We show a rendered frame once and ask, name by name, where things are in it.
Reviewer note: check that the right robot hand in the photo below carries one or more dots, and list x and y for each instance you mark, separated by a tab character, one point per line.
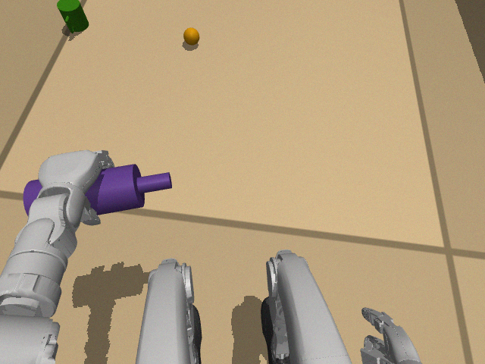
396	346

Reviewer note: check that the left robot arm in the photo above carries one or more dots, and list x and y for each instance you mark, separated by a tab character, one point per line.
30	281

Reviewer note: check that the left robot hand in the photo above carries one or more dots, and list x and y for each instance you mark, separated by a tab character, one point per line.
81	169

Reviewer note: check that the right robot foot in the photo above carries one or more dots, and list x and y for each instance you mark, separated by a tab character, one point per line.
268	333

